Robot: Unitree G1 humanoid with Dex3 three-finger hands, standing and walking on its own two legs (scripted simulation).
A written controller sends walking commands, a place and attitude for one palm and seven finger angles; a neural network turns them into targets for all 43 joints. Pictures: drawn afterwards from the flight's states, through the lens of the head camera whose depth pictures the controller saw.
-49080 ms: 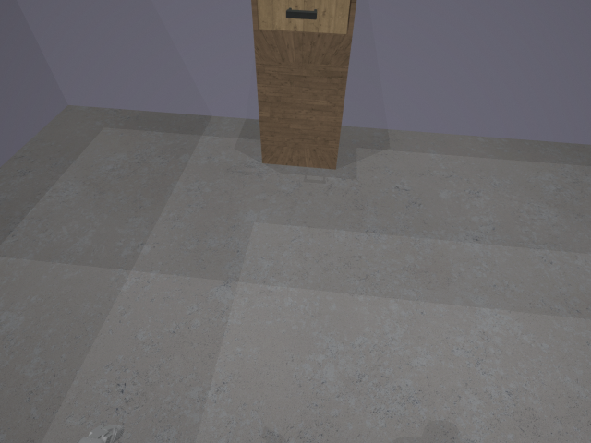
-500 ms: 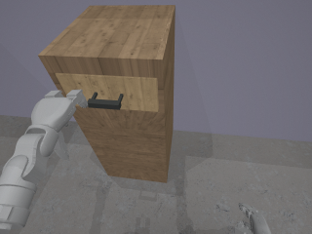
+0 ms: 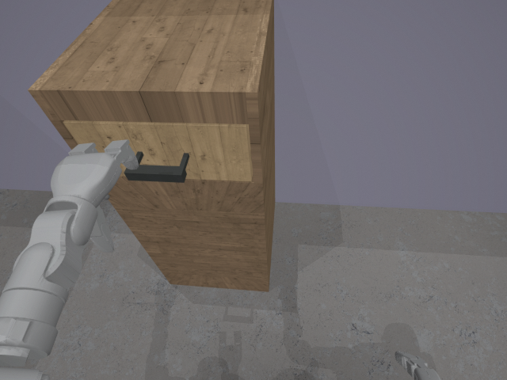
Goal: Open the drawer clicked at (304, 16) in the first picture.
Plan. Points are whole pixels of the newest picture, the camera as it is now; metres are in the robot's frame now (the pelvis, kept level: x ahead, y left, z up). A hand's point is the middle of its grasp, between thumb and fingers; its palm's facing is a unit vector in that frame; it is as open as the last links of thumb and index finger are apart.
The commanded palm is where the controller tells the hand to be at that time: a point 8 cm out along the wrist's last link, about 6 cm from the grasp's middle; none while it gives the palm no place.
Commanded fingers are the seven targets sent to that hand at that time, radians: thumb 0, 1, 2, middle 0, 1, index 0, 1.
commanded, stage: move the hooked fingers above the handle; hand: left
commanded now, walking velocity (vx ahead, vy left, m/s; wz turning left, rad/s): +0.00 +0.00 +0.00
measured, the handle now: (159, 165) +0.50 +0.24 +0.02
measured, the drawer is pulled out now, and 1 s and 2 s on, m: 0.00 0.00 0.00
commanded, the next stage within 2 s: none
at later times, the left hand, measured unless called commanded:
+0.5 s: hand (131, 185) +0.41 +0.26 +0.06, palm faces -0.16 -0.04 -0.99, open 13.8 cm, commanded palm +0.41 +0.26 +0.14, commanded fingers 0.00 -0.50 0.30 -0.30 -1.20 -0.30 -1.20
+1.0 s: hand (131, 178) +0.42 +0.26 +0.06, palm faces -0.15 -0.02 -0.99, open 13.7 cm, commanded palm +0.42 +0.26 +0.13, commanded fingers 0.00 -0.50 0.30 -0.30 -1.20 -0.30 -1.20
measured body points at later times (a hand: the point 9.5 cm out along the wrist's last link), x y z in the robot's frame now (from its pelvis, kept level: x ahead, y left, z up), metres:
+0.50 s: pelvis +0.00 +0.01 -0.01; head +0.06 +0.00 +0.44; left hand +0.41 +0.26 +0.11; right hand +0.09 -0.25 -0.14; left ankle -0.01 +0.10 -0.73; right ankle -0.04 -0.11 -0.73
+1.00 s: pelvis -0.01 -0.01 -0.01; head +0.05 -0.02 +0.44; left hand +0.43 +0.26 +0.12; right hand +0.04 -0.28 -0.14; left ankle -0.01 +0.10 -0.73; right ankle -0.04 -0.11 -0.73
